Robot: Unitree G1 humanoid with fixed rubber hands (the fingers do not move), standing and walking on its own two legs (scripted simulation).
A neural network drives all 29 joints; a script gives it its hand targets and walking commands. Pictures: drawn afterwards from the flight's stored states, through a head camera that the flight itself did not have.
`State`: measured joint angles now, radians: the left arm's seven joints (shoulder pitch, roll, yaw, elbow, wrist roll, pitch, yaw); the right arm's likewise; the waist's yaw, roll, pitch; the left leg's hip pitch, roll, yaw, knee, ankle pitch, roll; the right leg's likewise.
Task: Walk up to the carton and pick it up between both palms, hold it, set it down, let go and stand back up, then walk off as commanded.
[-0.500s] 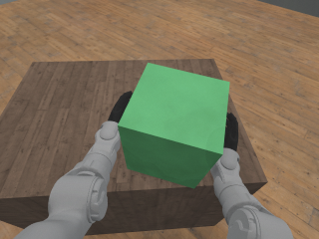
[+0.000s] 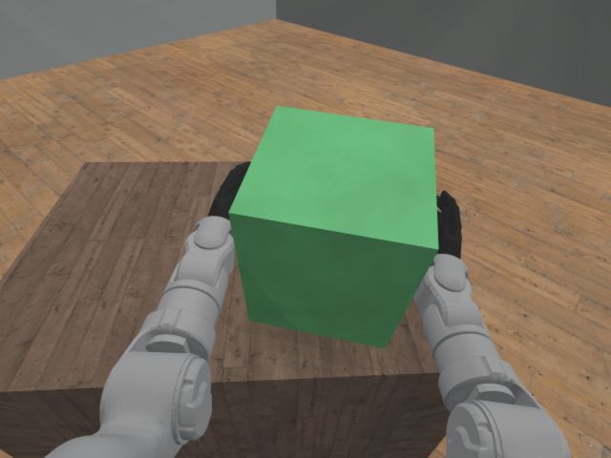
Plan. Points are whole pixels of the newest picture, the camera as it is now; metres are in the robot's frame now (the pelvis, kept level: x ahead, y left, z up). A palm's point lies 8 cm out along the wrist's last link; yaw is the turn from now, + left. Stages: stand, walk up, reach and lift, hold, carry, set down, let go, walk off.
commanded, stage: reach and lift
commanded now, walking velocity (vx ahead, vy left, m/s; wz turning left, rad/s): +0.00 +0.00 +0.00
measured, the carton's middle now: (333, 232) +0.41 -0.04 +0.12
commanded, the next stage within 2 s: hold in 1.72 s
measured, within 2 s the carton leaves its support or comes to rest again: neither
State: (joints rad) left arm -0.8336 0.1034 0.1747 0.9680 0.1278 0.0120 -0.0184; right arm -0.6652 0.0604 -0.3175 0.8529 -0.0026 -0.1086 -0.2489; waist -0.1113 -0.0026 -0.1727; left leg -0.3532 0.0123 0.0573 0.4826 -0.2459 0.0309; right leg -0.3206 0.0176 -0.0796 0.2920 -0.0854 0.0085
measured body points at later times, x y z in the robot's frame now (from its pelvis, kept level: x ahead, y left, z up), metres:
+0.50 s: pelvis -0.02 -0.02 +0.00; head -0.05 +0.01 +0.45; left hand +0.41 +0.09 +0.19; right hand +0.36 -0.21 +0.15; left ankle +0.00 +0.07 -0.74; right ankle +0.03 -0.13 -0.74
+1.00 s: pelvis -0.02 -0.02 +0.00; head -0.06 +0.01 +0.45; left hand +0.40 +0.11 +0.21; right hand +0.37 -0.19 +0.17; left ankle +0.00 +0.07 -0.74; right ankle +0.03 -0.13 -0.74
